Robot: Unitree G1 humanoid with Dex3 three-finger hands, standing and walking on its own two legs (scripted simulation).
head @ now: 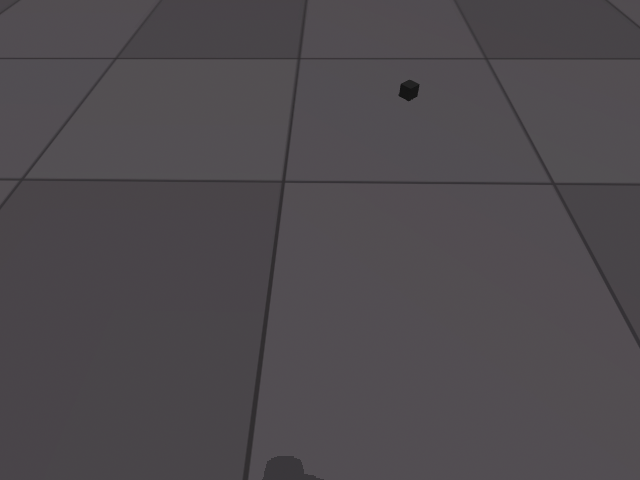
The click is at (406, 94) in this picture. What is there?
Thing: cube
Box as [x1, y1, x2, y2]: [399, 79, 419, 100]
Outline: 409,79 401,84 399,95 407,100 417,95 419,84
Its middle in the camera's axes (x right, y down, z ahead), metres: +0.53 -0.93 +2.36
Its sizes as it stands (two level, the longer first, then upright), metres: 0.078 0.078 0.078
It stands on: the floor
